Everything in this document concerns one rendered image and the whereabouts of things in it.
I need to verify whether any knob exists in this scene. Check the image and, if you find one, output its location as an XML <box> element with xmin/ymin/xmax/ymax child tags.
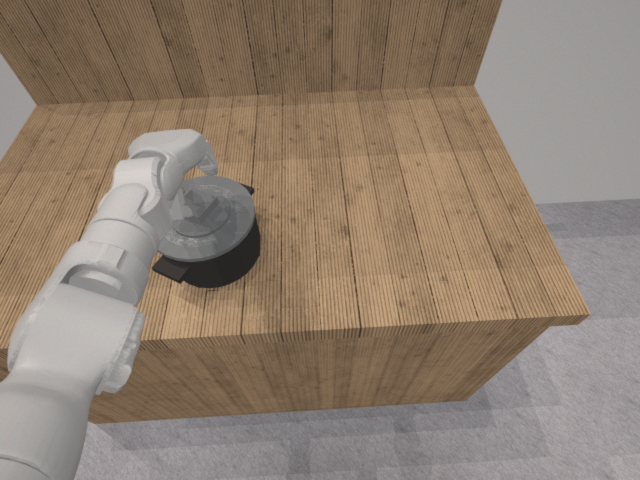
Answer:
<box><xmin>184</xmin><ymin>188</ymin><xmax>219</xmax><ymax>224</ymax></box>

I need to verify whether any left robot forearm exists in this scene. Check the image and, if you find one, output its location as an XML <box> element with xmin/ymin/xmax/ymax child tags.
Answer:
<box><xmin>7</xmin><ymin>147</ymin><xmax>183</xmax><ymax>372</ymax></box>

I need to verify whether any left robot upper arm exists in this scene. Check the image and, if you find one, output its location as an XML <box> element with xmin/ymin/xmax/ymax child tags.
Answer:
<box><xmin>0</xmin><ymin>282</ymin><xmax>145</xmax><ymax>480</ymax></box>

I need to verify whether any lid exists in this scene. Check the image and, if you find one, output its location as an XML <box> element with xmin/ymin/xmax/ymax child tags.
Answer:
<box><xmin>157</xmin><ymin>176</ymin><xmax>255</xmax><ymax>262</ymax></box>

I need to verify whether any pot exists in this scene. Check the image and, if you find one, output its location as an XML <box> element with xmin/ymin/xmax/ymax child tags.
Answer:
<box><xmin>152</xmin><ymin>182</ymin><xmax>260</xmax><ymax>288</ymax></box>

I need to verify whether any table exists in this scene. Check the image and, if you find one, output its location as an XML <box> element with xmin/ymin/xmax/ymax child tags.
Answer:
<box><xmin>0</xmin><ymin>0</ymin><xmax>591</xmax><ymax>424</ymax></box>

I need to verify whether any robot left hand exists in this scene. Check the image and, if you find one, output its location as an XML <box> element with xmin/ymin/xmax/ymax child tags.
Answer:
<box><xmin>128</xmin><ymin>129</ymin><xmax>218</xmax><ymax>221</ymax></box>

